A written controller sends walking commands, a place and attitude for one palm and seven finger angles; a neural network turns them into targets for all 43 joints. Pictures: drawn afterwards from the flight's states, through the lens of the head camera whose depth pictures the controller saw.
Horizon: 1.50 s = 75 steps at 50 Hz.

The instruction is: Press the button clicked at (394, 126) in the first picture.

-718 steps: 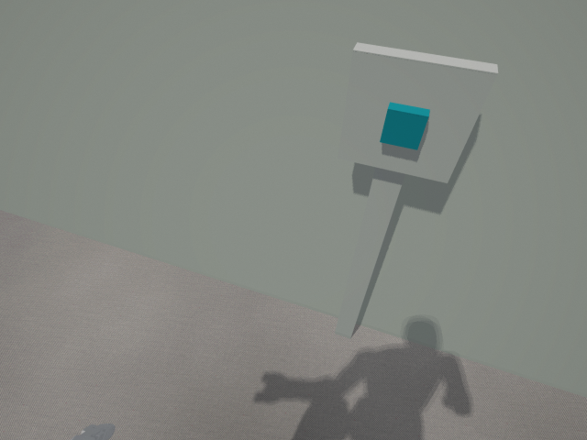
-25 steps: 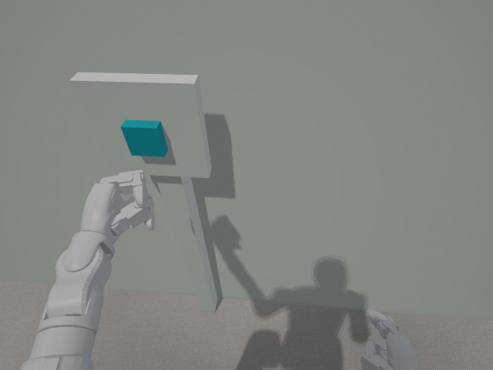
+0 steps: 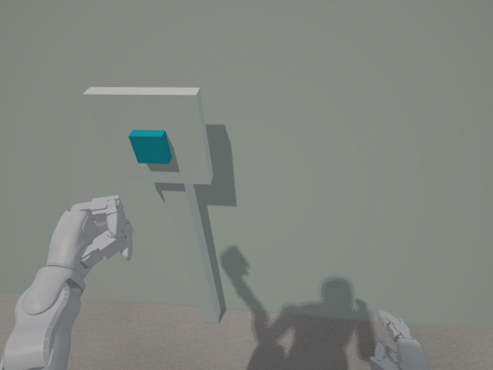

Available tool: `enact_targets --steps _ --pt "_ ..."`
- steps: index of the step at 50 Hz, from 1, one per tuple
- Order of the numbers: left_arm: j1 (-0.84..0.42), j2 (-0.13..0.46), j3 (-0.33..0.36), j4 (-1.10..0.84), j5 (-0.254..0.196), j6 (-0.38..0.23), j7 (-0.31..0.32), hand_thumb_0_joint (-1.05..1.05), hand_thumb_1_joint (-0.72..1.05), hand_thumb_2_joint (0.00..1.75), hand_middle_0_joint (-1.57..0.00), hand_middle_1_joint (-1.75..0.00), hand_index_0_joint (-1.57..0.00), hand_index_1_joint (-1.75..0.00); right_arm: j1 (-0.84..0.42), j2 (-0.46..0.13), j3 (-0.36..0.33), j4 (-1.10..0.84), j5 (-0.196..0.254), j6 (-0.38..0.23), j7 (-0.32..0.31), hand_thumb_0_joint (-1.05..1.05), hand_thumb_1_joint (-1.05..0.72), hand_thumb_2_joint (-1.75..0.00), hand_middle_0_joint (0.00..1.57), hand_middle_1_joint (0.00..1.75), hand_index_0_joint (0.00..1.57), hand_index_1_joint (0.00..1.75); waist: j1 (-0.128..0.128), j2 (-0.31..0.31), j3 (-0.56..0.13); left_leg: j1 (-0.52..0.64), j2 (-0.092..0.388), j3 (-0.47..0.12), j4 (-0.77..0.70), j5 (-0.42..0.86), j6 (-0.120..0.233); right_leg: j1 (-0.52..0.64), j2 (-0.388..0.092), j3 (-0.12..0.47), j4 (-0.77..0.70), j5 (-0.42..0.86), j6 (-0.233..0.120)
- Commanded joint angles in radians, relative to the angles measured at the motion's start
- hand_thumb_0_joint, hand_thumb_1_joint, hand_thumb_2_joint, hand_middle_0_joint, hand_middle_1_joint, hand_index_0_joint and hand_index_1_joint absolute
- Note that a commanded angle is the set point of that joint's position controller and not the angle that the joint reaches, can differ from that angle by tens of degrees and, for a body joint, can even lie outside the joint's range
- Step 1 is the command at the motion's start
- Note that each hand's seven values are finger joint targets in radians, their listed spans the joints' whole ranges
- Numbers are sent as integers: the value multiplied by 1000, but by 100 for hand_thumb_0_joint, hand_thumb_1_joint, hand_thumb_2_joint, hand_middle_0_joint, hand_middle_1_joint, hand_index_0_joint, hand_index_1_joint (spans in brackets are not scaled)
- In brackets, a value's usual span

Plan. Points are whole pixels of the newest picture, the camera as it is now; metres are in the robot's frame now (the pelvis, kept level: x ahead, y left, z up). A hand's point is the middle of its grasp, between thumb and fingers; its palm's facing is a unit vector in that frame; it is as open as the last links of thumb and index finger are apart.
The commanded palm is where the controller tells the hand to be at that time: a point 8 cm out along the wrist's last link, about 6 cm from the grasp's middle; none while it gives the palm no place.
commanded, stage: draw the hand back to the body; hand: left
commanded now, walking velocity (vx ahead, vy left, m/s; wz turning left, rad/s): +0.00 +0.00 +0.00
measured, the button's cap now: (151, 146) +0.48 +0.22 +0.15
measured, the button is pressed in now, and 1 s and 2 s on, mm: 0 0 0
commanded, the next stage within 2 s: step back with the hand held close in 0.96 s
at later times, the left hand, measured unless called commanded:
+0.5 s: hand (77, 254) +0.22 +0.24 +0.16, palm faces +0.32 -0.88 -0.34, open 3.1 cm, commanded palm +0.17 +0.29 +0.18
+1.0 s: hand (57, 262) +0.20 +0.25 +0.17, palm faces +0.38 -0.84 -0.38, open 3.1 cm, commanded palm +0.15 +0.30 +0.18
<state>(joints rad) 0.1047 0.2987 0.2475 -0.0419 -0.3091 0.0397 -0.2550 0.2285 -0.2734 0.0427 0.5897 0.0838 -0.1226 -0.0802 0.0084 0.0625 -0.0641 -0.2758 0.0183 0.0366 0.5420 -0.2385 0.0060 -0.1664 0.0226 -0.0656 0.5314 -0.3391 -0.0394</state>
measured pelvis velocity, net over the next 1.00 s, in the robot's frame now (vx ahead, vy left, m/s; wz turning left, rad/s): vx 0.02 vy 0.02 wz -0.01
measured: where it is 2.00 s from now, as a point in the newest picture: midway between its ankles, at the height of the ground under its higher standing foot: outside the picture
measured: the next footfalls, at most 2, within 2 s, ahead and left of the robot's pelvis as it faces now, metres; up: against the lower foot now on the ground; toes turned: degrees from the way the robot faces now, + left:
none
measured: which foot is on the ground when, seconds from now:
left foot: down 0.00-1.00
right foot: down 0.00-1.00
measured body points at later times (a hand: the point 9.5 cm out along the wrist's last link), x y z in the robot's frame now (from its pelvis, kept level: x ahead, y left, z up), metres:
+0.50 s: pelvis +0.02 +0.02 +0.01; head +0.00 -0.01 +0.46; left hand +0.20 +0.28 +0.18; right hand +0.20 -0.20 -0.08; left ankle +0.03 +0.12 -0.73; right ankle -0.03 -0.09 -0.73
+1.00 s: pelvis +0.02 +0.02 +0.01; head +0.00 +0.00 +0.46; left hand +0.18 +0.29 +0.19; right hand +0.22 -0.20 -0.07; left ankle +0.03 +0.12 -0.73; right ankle -0.03 -0.09 -0.73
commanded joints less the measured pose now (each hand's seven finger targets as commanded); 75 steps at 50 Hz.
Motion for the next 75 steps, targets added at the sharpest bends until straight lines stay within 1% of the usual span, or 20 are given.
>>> enact_targets --steps 1,2,11,17,21,22,34,37,41,47,53,54,55,56,59,62,65,67,69,75 --pt "-108 172 52 -313 132 -134 213 0 90 90 -130 -150 -130 -150 -182 -70 -37 -155 -44 -70 -9 0 -90 -90 20 30 20 30 17 -33 56 152 -19 -35 -90 49 32 -147 -42 77 -220 147 34" --pt "-75 165 33 -338 153 -148 252 0 90 90 -130 -150 -130 -150 -182 -75 -40 -146 -48 -63 -5 0 -90 -90 20 30 20 30 26 -74 47 165 -12 -40 -103 52 34 -126 -35 76 -236 136 33" --pt "0 168 34 -448 223 -208 363 0 90 90 -130 -150 -130 -150 -189 -64 -45 -131 -65 -17 -3 0 -90 -90 20 30 20 30 23 0 -28 288 -2 -33 -180 107 33 -15 -27 61 -249 177 22" --pt "173 170 61 -506 228 -204 369 0 90 90 -130 -150 -130 -150 -193 -68 -52 -137 -72 -3 12 0 -90 -90 20 30 20 30 43 -51 -23 285 4 -37 -176 217 29 32 -19 54 -234 288 20" --pt "252 165 78 -559 229 -201 369 0 90 90 -130 -150 -130 -150 -187 -60 -55 -147 -72 10 19 0 -90 -90 20 30 20 30 43 -20 -13 278 6 -36 -168 249 26 32 -23 48 -217 316 20" --pt "282 181 97 -559 227 -199 369 0 90 90 -130 -150 -130 -150 -189 -63 -56 -147 -74 9 20 0 -90 -90 20 30 20 30 50 -50 -1 270 6 -36 -167 250 28 30 -19 49 -227 318 22" --pt "418 195 150 -675 227 -199 378 0 90 90 -130 -150 -130 -150 -170 -54 -60 -162 -71 8 17 0 -90 -90 20 30 20 30 56 6 -2 261 11 -42 -149 294 19 30 -19 44 -206 336 19" --pt "404 175 130 -655 228 -189 375 0 90 90 -130 -150 -130 -150 -172 -59 -63 -158 -73 9 16 0 -90 -90 20 30 20 30 49 -44 24 263 12 -36 -144 288 25 8 -15 46 -222 342 24" --pt "380 180 129 -666 233 -191 381 0 90 90 -130 -150 -130 -150 -168 -56 -62 -156 -73 11 12 0 -90 -90 20 30 20 30 49 -1 4 273 10 -41 -148 280 22 15 -21 45 -211 324 22" --pt "399 192 146 -654 229 -187 381 0 90 90 -130 -150 -130 -150 -181 -54 -60 -156 -76 9 7 0 -90 -90 20 30 20 30 59 -48 29 259 9 -38 -151 259 25 13 -16 51 -234 321 22" --pt "388 178 136 -657 227 -191 378 0 90 90 -130 -150 -130 -150 -178 -50 -56 -154 -77 12 6 0 -90 -90 20 30 20 30 55 4 28 256 4 -33 -154 237 23 25 -22 56 -238 308 22" --pt "363 183 139 -611 228 -186 380 0 90 90 -130 -150 -130 -150 -176 -52 -57 -144 -79 15 5 0 -90 -90 20 30 20 30 51 -28 44 253 3 -33 -157 230 24 13 -21 55 -243 304 23" --pt "230 327 279 -727 235 -221 382 0 90 90 -130 -150 -130 -150 -164 -69 -61 -189 -70 38 12 0 -90 -90 20 30 20 30 24 -20 105 180 26 -46 -116 175 47 -75 -71 144 -288 350 36" --pt "336 252 225 -634 237 -226 373 0 90 90 -130 -150 -130 -150 -163 -54 -60 -166 -77 51 12 0 -90 -90 20 30 20 30 18 -65 97 169 26 -56 -100 173 47 -69 -93 137 -280 372 34" --pt "454 187 166 -609 245 -223 359 0 90 90 -130 -150 -130 -150 -162 -64 -69 -190 -75 84 19 0 -90 -90 20 30 20 30 15 -56 17 191 35 -37 -87 274 47 -52 -97 117 -231 467 55" --pt "496 215 188 -649 244 -223 366 0 90 90 -130 -150 -130 -150 -171 -67 -79 -208 -71 108 16 0 -90 -90 20 30 20 30 18 -59 -47 206 49 -29 -83 343 48 -48 -91 105 -201 501 74" --pt "507 241 207 -697 243 -225 375 0 90 90 -130 -150 -130 -150 -160 -64 -85 -227 -64 126 13 0 -90 -90 20 30 20 30 12 -83 -81 180 60 -38 -81 375 46 -29 -85 94 -164 489 69" --pt "513 282 245 -739 239 -232 383 0 90 90 -130 -150 -130 -150 -170 -67 -89 -233 -64 126 7 0 -90 -90 20 30 20 30 16 -39 -90 172 65 -44 -84 378 47 -44 -79 100 -147 466 65" --pt "531 266 235 -746 239 -236 388 0 90 90 -130 -150 -130 -150 -159 -64 -88 -242 -61 126 7 0 -90 -90 20 30 20 30 12 -20 -86 132 77 -58 -97 370 47 -32 -70 94 -123 418 59" --pt "567 258 242 -761 241 -258 397 0 90 90 -130 -150 -130 -150 -146 -74 -92 -245 -63 101 8 0 -90 -90 20 30 20 30 8 33 -61 -3 109 -105 -156 176 58 -21 -44 94 -73 250 51"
